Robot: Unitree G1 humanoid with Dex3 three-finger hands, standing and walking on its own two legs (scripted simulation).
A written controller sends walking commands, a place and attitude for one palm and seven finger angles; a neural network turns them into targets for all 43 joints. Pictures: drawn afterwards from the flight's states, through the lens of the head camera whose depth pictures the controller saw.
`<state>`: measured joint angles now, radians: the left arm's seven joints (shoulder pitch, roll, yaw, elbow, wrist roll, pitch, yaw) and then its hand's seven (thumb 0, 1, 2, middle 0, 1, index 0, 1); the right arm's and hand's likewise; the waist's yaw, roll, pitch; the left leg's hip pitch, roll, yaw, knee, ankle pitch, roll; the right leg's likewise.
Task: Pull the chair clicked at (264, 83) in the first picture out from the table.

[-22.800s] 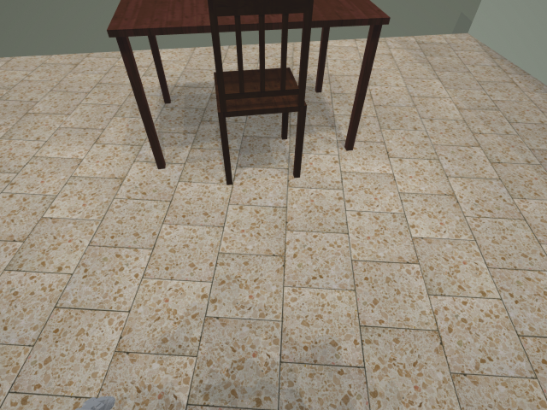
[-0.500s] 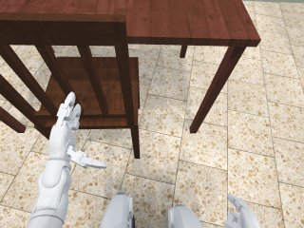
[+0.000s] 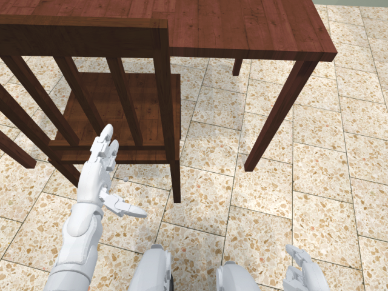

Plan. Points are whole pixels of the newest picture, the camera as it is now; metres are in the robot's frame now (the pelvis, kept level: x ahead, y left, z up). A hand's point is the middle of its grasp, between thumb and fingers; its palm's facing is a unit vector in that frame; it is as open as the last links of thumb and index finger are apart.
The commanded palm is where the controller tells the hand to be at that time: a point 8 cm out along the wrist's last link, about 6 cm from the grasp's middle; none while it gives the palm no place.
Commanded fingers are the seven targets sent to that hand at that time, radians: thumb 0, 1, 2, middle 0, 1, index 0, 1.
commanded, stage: aim the fingers beside a spindle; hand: left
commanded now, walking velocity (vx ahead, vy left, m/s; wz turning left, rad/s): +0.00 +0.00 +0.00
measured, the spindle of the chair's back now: (89, 108) +0.50 +0.26 +0.03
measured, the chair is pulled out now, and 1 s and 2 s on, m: -0.02 -0.02 -0.02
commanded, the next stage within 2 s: push the fingers through the gap in 1.86 s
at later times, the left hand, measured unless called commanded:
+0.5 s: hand (122, 174) +0.33 +0.16 +0.03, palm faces +0.04 -1.00 -0.03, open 16.9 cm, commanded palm +0.31 +0.21 +0.03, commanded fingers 0.00 -0.50 0.30 -0.06 -0.08 -0.06 -0.08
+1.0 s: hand (120, 178) +0.33 +0.16 +0.01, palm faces +0.02 -1.00 -0.02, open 16.9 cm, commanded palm +0.31 +0.21 +0.02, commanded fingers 0.00 -0.50 0.30 -0.06 -0.08 -0.06 -0.08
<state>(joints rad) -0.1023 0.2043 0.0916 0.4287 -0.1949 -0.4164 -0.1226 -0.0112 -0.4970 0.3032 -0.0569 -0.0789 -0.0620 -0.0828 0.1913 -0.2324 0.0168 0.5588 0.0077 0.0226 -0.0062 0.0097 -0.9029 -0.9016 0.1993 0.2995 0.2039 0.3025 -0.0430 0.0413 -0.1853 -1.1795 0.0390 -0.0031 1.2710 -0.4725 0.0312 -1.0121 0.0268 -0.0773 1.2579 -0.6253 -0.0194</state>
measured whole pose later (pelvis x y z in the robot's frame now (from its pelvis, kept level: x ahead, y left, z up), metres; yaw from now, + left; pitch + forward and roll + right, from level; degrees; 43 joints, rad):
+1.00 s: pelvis +0.00 -0.01 +0.00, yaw +0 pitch +21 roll -3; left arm -0.11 0.24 0.12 0.45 -0.21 -0.42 -0.14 -0.01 -0.50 0.30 -0.06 -0.08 -0.06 -0.08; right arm 0.19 -0.24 0.02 0.56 0.02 0.02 0.00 0.01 -0.90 -0.90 0.20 0.30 0.20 0.30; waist -0.04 0.05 -0.19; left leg -1.17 0.04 -0.01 1.27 -0.47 0.02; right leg -1.01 0.03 -0.09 1.27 -0.63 -0.03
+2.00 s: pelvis +0.00 +0.00 +0.00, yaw +0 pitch +22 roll -3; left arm -0.18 0.24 0.12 0.47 -0.18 -0.42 -0.09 -0.01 -0.50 0.30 -0.06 -0.08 -0.06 -0.08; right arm 0.20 -0.24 0.02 0.57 0.01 0.03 0.00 0.01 -0.90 -0.90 0.20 0.30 0.20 0.30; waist -0.04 0.05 -0.18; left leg -1.19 0.03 -0.01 1.28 -0.47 0.02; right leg -1.02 0.03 -0.08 1.27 -0.63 -0.03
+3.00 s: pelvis +0.00 +0.00 -0.01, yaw -1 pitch +24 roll -4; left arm -0.54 0.31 0.24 0.83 -0.14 -0.47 -0.12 -0.01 -0.50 0.30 -0.06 -0.08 -0.06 -0.08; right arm 0.25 -0.24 0.01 0.63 -0.01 0.05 0.00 0.01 -0.90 -0.90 0.20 0.30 0.20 0.30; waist -0.10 0.04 -0.18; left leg -1.25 0.05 -0.01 1.30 -0.47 0.03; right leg -1.08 0.04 -0.08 1.28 -0.62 -0.02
